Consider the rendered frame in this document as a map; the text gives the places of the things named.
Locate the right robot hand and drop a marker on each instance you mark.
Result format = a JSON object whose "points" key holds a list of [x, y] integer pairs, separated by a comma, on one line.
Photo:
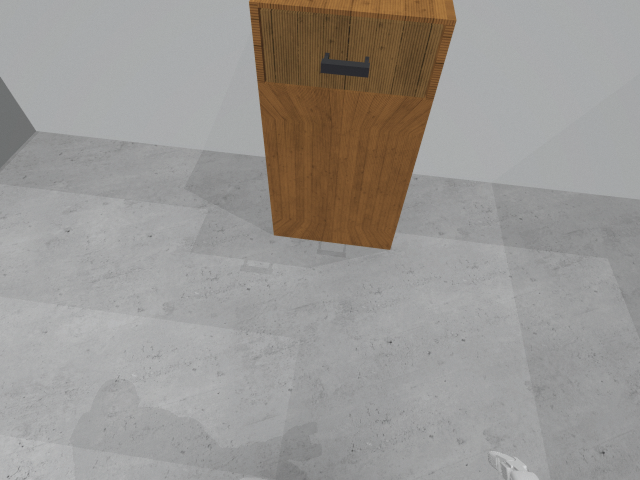
{"points": [[510, 468]]}

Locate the drawer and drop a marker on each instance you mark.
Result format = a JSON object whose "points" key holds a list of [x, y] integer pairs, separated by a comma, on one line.
{"points": [[401, 53]]}

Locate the cabinet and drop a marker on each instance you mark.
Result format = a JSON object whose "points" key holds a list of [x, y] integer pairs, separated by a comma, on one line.
{"points": [[339, 162]]}

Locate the handle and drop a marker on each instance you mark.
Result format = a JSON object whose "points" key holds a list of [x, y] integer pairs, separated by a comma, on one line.
{"points": [[348, 68]]}

